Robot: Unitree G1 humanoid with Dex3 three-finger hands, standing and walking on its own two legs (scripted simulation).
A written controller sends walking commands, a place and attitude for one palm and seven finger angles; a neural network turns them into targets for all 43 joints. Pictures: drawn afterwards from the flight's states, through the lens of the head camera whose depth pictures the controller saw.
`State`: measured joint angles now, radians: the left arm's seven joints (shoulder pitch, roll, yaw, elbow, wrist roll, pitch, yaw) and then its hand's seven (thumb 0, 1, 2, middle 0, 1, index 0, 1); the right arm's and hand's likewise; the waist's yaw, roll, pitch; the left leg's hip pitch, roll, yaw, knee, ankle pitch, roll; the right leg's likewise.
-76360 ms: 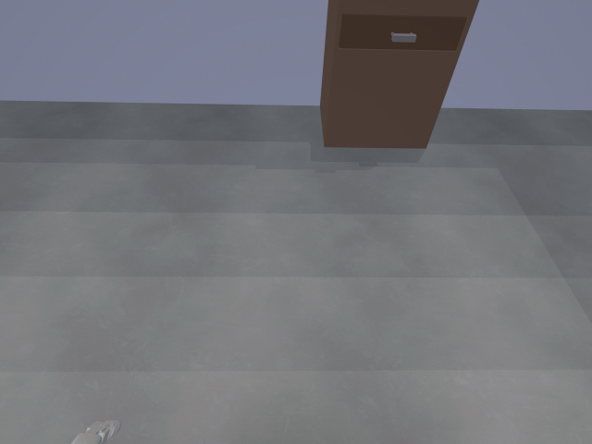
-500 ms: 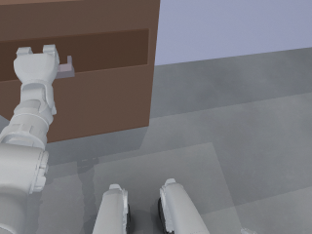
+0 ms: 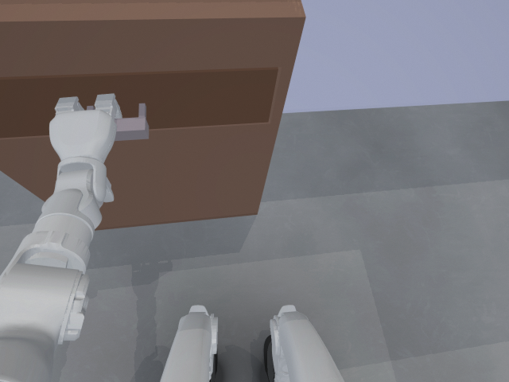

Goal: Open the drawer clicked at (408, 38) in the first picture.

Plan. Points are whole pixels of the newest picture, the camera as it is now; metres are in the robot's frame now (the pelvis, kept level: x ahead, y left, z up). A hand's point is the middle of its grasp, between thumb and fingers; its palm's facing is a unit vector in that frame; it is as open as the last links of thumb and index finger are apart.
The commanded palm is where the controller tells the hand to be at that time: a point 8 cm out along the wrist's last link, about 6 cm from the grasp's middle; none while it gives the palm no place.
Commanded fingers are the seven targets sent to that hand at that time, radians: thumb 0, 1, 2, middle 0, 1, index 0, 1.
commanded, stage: close the thumb around the handle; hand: left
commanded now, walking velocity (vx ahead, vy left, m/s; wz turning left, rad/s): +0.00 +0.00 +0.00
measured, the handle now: (116, 119) +0.53 +0.23 -0.01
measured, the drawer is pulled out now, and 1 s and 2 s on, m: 0.00 0.00 0.10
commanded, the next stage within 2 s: pull the drawer open in 0.70 s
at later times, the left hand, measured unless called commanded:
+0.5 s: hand (97, 151) +0.49 +0.26 -0.03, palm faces +0.01 +0.00 -1.00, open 7.5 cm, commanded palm +0.47 +0.24 +0.01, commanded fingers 0.00 0.90 0.90 -0.40 -1.35 -0.40 -1.35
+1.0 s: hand (98, 153) +0.48 +0.26 -0.03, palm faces -0.02 -0.02 -1.00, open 5.9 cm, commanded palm +0.45 +0.24 +0.01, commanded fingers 0.00 0.90 0.90 -0.40 -1.35 -0.40 -1.35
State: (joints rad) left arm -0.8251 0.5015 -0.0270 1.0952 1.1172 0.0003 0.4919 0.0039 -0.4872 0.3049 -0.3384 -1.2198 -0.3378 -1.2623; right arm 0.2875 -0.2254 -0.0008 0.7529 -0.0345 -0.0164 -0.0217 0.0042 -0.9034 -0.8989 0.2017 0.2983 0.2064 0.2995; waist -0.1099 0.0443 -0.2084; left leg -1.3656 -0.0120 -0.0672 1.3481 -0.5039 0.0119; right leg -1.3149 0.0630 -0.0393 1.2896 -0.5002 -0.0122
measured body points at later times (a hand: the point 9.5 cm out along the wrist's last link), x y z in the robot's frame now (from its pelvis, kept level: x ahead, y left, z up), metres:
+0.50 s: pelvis +0.01 +0.00 +0.00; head +0.16 +0.02 +0.43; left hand +0.48 +0.25 +0.02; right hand +0.07 -0.26 -0.13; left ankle +0.05 +0.11 -0.60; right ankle +0.05 -0.12 -0.60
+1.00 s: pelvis +0.01 +0.00 +0.01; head +0.16 +0.02 +0.43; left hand +0.48 +0.25 +0.02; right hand +0.05 -0.27 -0.12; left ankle +0.05 +0.11 -0.60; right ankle +0.05 -0.12 -0.60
